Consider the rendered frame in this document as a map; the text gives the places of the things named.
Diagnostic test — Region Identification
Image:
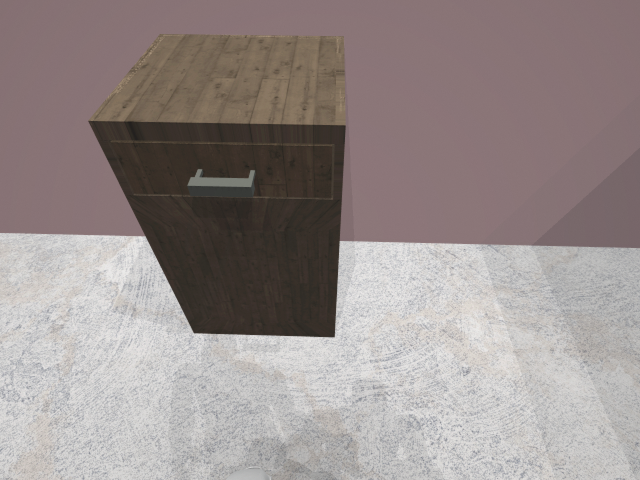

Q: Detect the handle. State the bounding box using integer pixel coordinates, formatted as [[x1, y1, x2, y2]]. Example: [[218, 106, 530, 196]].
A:
[[187, 169, 256, 197]]

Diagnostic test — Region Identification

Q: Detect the drawer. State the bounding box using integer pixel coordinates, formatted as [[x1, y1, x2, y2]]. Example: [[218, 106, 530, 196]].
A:
[[111, 140, 332, 198]]

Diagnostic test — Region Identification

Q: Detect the cabinet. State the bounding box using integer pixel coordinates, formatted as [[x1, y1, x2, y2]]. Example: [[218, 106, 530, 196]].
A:
[[88, 34, 346, 337]]

